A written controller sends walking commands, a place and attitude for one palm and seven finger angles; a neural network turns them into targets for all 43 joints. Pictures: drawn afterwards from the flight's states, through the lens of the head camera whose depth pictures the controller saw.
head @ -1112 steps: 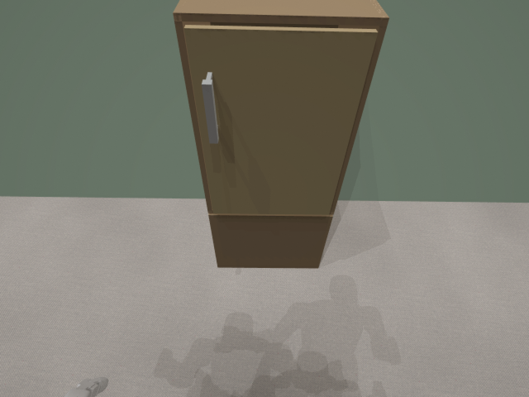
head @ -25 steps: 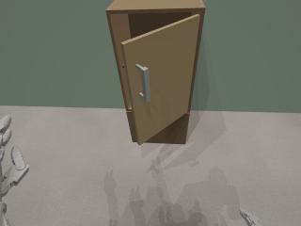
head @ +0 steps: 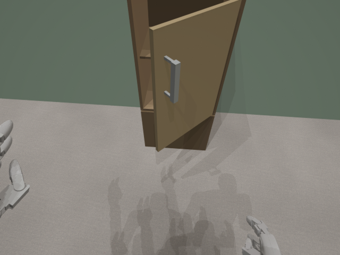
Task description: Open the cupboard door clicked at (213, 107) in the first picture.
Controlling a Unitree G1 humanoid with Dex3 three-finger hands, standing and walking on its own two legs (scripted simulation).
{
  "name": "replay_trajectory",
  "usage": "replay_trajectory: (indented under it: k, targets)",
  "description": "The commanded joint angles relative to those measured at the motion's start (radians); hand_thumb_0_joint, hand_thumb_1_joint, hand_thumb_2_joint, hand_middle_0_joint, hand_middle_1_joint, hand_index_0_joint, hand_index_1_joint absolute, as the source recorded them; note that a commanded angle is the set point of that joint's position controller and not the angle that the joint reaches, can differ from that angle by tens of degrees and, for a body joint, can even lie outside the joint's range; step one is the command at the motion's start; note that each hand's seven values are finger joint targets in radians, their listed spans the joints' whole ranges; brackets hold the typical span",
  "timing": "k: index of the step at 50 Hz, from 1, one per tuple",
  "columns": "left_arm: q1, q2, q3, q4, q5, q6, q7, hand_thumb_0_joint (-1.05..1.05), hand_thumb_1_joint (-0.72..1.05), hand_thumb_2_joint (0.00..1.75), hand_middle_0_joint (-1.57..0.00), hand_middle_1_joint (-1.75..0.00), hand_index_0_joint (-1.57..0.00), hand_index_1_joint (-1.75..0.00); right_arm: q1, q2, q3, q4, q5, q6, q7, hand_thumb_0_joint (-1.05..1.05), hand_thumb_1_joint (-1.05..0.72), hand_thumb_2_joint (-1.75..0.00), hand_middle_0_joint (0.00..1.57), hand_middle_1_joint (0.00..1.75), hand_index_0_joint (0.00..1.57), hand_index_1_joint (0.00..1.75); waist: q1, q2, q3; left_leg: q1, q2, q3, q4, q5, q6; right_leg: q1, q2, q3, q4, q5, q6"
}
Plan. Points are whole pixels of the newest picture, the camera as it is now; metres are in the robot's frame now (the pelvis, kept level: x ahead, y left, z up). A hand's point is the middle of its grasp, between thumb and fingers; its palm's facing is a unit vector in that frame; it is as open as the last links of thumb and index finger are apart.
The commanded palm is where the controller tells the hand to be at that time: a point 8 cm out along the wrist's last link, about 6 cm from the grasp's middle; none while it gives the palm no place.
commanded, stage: stop stepping back and stand still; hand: left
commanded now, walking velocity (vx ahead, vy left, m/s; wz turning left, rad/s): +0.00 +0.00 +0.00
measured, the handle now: (170, 80) +0.63 +0.04 +0.05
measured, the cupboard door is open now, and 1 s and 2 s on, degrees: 45 45 45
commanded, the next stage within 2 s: let the arm hang, fingers relaxed in 0.32 s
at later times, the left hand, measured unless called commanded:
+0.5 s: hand (36, 207) +0.19 +0.28 +0.06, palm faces +0.26 -0.83 -0.49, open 7.4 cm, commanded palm none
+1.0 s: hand out of the picture -0.03 +0.20 -0.16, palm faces +0.03 -0.96 -0.27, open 7.2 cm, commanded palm none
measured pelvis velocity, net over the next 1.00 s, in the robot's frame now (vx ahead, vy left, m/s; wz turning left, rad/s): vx -0.02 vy -0.01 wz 0.03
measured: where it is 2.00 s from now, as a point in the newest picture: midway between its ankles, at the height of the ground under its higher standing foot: outside the picture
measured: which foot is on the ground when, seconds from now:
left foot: down 0.00-1.00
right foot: down 0.00-1.00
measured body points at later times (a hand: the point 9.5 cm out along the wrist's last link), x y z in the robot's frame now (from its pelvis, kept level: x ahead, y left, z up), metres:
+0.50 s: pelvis -0.02 +0.01 +0.00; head -0.01 +0.00 +0.45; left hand +0.17 +0.32 +0.09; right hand +0.15 -0.23 -0.11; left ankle -0.02 +0.10 -0.74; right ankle +0.04 -0.11 -0.74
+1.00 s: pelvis -0.02 -0.01 +0.00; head +0.00 -0.02 +0.45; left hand -0.03 +0.25 -0.14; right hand -0.03 -0.25 -0.16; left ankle -0.02 +0.10 -0.74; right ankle +0.03 -0.11 -0.74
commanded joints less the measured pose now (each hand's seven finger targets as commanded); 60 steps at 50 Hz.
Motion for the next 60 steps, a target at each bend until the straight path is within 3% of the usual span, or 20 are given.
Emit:
replay_trajectory:
  k: [1,3,6,11,18,20,21,22,23,24,25,27,30,33,37,39,41,45,49,60]
  targets:
    - [-0.1,0.204,0.161,-0.298,0.003,-0.079,0.033,0.0,0.9,0.9,-0.2,-0.3,-0.2,-0.3,-0.085,-0.133,-0.056,-0.169,0.005,-0.068,-0.024,0.0,-0.9,-0.9,0.2,0.3,0.2,0.3,0.013,0.145,-0.138,-0.103,0.121,-0.115,-0.182,0.272,-0.007,0.204,-0.004,0.035,0.017,0.175,0.017]
    - [-0.09,0.2,0.161,-0.276,0.004,-0.078,0.033,0.0,0.9,0.9,-0.2,-0.3,-0.2,-0.3,-0.078,-0.134,-0.058,-0.164,0.006,-0.077,-0.025,0.0,-0.9,-0.9,0.2,0.3,0.2,0.3,0.013,0.161,-0.137,-0.114,0.108,-0.092,-0.178,0.244,-0.015,0.22,-0.011,0.034,0.0,0.191,0.015]
    - [-0.055,0.167,0.141,-0.209,0.003,-0.072,0.033,0.0,0.9,0.9,-0.2,-0.3,-0.2,-0.3,-0.068,-0.14,-0.062,-0.161,0.009,-0.074,-0.021,0.0,-0.9,-0.9,0.2,0.3,0.2,0.3,0.007,0.081,-0.133,-0.134,0.098,-0.092,-0.162,0.204,-0.021,0.234,-0.021,0.05,-0.025,0.215,0.012]
    - [-0.033,0.152,0.131,-0.156,0.0,-0.066,0.027,0.0,0.9,0.9,-0.2,-0.3,-0.2,-0.3,-0.07,-0.145,-0.067,-0.158,0.011,-0.059,-0.02,0.0,-0.9,-0.9,0.2,0.3,0.2,0.3,0.002,0.03,-0.111,-0.156,0.079,-0.093,-0.17,0.111,-0.024,0.213,-0.03,0.077,-0.074,0.184,0.008]
    - [-0.101,0.194,0.148,-0.224,0.01,-0.07,0.031,0.0,0.9,0.9,-0.2,-0.3,-0.2,-0.3,-0.082,-0.149,-0.067,-0.171,0.006,-0.062,-0.029,0.0,-0.9,-0.9,0.2,0.3,0.2,0.3,0.009,0.093,-0.09,-0.198,0.075,-0.103,-0.22,0.003,-0.014,0.216,-0.015,0.068,-0.087,0.099,0.014]
    - [-0.087,0.183,0.144,-0.219,0.01,-0.074,0.034,0.0,0.9,0.9,-0.2,-0.3,-0.2,-0.3,-0.074,-0.143,-0.065,-0.17,0.006,-0.064,-0.031,0.0,-0.9,-0.9,0.2,0.3,0.2,0.3,0.009,0.068,-0.109,-0.192,0.076,-0.103,-0.211,0.013,-0.01,0.233,-0.019,0.066,-0.084,0.114,0.015]
    - [-0.135,0.015,-0.289,0.606,0.084,0.08,-0.112,0.0,0.9,0.9,-0.2,-0.3,-0.2,-0.3,-0.135,-0.317,-0.11,0.101,0.005,-0.092,0.065,0.0,-0.9,-0.9,0.2,0.3,0.2,0.3,-0.036,0.042,0.016,-0.212,0.084,-0.138,-0.022,0.194,-0.001,0.005,-0.1,0.039,0.022,0.196,-0.012]
    - [-0.134,0.0,-0.256,0.634,0.069,0.163,-0.133,0.0,0.9,0.9,-0.2,-0.3,-0.2,-0.3,-0.04,-0.261,-0.102,0.098,0.004,-0.02,0.068,0.0,-0.9,-0.9,0.2,0.3,0.2,0.3,-0.031,0.071,-0.076,-0.103,0.096,-0.11,-0.037,0.276,-0.016,-0.039,-0.097,0.091,-0.007,0.137,-0.026]
    - [-0.141,-0.01,-0.264,0.614,0.069,0.183,-0.138,0.0,0.9,0.9,-0.2,-0.3,-0.2,-0.3,-0.019,-0.251,-0.102,0.082,0.001,-0.004,0.063,0.0,-0.9,-0.9,0.2,0.3,0.2,0.3,-0.03,0.071,-0.069,-0.083,0.111,-0.109,-0.036,0.328,-0.01,-0.062,-0.074,0.068,0.01,0.082,-0.023]
    - [-0.174,-0.023,-0.268,0.642,0.068,0.186,-0.138,0.0,0.9,0.9,-0.2,-0.3,-0.2,-0.3,-0.015,-0.251,-0.097,0.089,-0.008,0.008,0.061,0.0,-0.9,-0.9,0.2,0.3,0.2,0.3,-0.028,0.068,-0.105,-0.144,0.141,-0.161,-0.069,0.243,0.021,-0.038,-0.06,0.041,0.062,-0.016,-0.025]
    - [-0.207,-0.017,-0.274,0.681,0.072,0.187,-0.138,0.0,0.9,0.9,-0.2,-0.3,-0.2,-0.3,-0.037,-0.257,-0.088,0.088,-0.013,0.021,0.06,0.0,-0.9,-0.9,0.2,0.3,0.2,0.3,-0.02,0.05,-0.085,-0.195,0.155,-0.195,-0.104,0.204,0.043,-0.023,-0.041,0.044,0.102,-0.049,-0.024]
    - [-0.245,0.009,-0.283,0.787,0.078,0.188,-0.139,0.0,0.9,0.9,-0.2,-0.3,-0.2,-0.3,-0.063,-0.275,-0.082,0.101,-0.024,0.036,0.058,0.0,-0.9,-0.9,0.2,0.3,0.2,0.3,-0.002,-0.08,-0.085,-0.217,0.16,-0.22,-0.115,0.173,0.058,0.031,-0.039,0.058,0.1,-0.043,-0.027]
    - [-0.291,0.034,-0.3,0.958,0.081,0.195,-0.135,0.0,0.9,0.9,-0.2,-0.3,-0.2,-0.3,-0.049,-0.254,-0.073,0.138,-0.024,0.063,0.056,0.0,-0.9,-0.9,0.2,0.3,0.2,0.3,0.003,-0.178,-0.115,-0.147,0.089,-0.16,-0.054,0.155,0.033,0.05,-0.097,0.119,0.008,0.055,-0.048]
    - [-0.332,0.033,-0.33,1.098,0.07,0.198,-0.129,0.0,0.9,0.9,-0.2,-0.3,-0.2,-0.3,-0.001,-0.202,-0.054,0.196,-0.02,0.086,0.055,0.0,-0.9,-0.9,0.2,0.3,0.2,0.3,-0.017,-0.112,-0.143,-0.048,0.03,-0.103,-0.016,0.083,0.01,0.016,-0.147,0.17,-0.069,0.013,-0.078]
    - [-0.319,-0.012,-0.35,1.257,0.057,0.199,-0.123,0.0,0.9,0.9,-0.2,-0.3,-0.2,-0.3,0.007,-0.154,-0.037,0.276,-0.022,0.098,0.048,0.0,-0.9,-0.9,0.2,0.3,0.2,0.3,-0.006,0.121,-0.091,-0.08,0.067,-0.137,-0.11,0.025,0.008,0.027,-0.105,0.137,-0.087,-0.091,-0.053]
    - [-0.3,-0.026,-0.336,1.311,0.059,0.197,-0.119,0.0,0.9,0.9,-0.2,-0.3,-0.2,-0.3,0.018,-0.152,-0.045,0.299,-0.024,0.103,0.044,0.0,-0.9,-0.9,0.2,0.3,0.2,0.3,0.003,0.162,-0.077,-0.116,0.084,-0.15,-0.142,-0.019,0.012,0.071,-0.095,0.107,-0.097,-0.075,-0.047]
    - [-0.295,-0.023,-0.342,1.361,0.055,0.194,-0.12,0.0,0.9,0.9,-0.2,-0.3,-0.2,-0.3,0.039,-0.151,-0.044,0.329,-0.022,0.107,0.042,0.0,-0.9,-0.9,0.2,0.3,0.2,0.3,0.006,0.159,-0.058,-0.137,0.08,-0.147,-0.158,-0.059,0.007,0.091,-0.095,0.11,-0.114,-0.08,-0.05]
    - [-0.313,-0.021,-0.343,1.43,0.051,0.186,-0.12,0.0,0.9,0.9,-0.2,-0.3,-0.2,-0.3,0.102,-0.149,-0.05,0.381,-0.018,0.106,0.037,0.0,-0.9,-0.9,0.2,0.3,0.2,0.3,-0.003,0.024,-0.028,-0.106,0.085,-0.143,-0.159,-0.015,0.009,0.078,-0.107,0.111,-0.155,-0.092,-0.055]
    - [-0.315,-0.029,-0.344,1.478,0.051,0.186,-0.118,0.0,0.9,0.9,-0.2,-0.3,-0.2,-0.3,0.132,-0.137,-0.049,0.419,-0.017,0.105,0.035,0.0,-0.9,-0.9,0.2,0.3,0.2,0.3,-0.006,-0.024,0.009,-0.082,0.087,-0.136,-0.171,-0.007,0.012,0.05,-0.109,0.104,-0.176,-0.118,-0.051]
    - [-0.321,-0.05,-0.345,1.522,0.051,0.188,-0.113,0.0,0.9,0.9,-0.2,-0.3,-0.2,-0.3,0.128,-0.11,-0.041,0.466,-0.019,0.1,0.032,0.0,-0.9,-0.9,0.2,0.3,0.2,0.3,-0.001,-0.027,0.032,-0.073,0.093,-0.128,-0.205,0.019,0.01,0.056,-0.102,0.102,-0.17,-0.076,-0.039]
